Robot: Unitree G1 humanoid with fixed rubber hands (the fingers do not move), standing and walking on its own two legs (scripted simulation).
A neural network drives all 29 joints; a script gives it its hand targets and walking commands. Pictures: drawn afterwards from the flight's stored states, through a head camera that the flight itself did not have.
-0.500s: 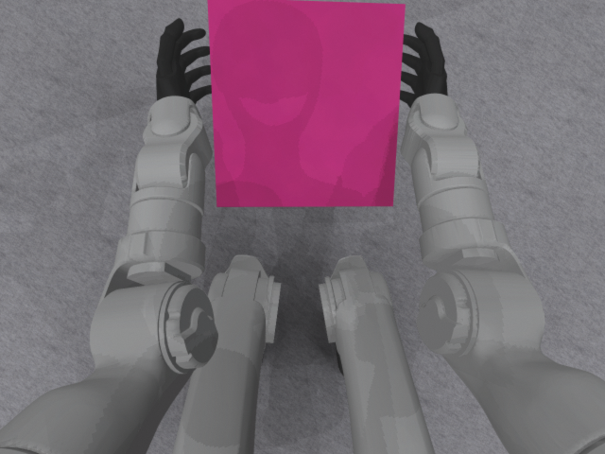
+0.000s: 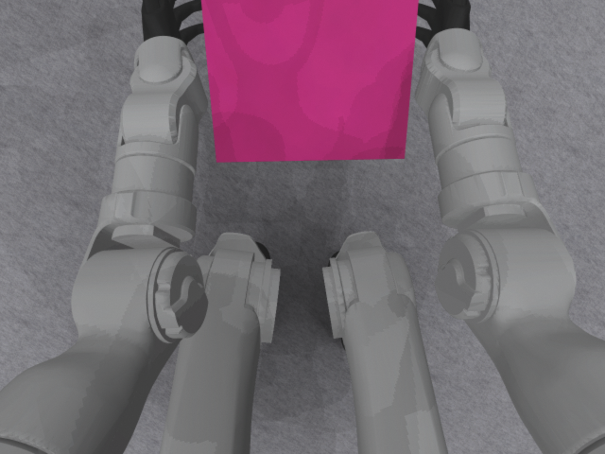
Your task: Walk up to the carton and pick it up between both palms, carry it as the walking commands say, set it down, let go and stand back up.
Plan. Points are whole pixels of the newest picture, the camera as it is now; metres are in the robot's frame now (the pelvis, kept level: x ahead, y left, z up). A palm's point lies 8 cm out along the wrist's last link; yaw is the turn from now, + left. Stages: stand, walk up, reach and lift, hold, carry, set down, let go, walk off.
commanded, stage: set down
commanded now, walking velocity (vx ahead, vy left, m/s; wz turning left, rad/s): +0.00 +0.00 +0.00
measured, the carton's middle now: (304, 59) +0.53 -0.01 -0.24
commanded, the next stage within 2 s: none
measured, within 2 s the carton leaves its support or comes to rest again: rests again in 1.32 s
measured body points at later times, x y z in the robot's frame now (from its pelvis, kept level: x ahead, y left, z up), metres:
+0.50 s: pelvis +0.00 +0.00 -0.03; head +0.34 -0.01 +0.26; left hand +0.54 +0.13 -0.17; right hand +0.54 -0.16 -0.17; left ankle +0.12 +0.10 -0.36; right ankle +0.10 -0.10 -0.36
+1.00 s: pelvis +0.01 -0.01 -0.03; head +0.36 -0.02 +0.25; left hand +0.55 +0.13 -0.18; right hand +0.55 -0.16 -0.18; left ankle +0.12 +0.10 -0.36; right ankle +0.10 -0.10 -0.36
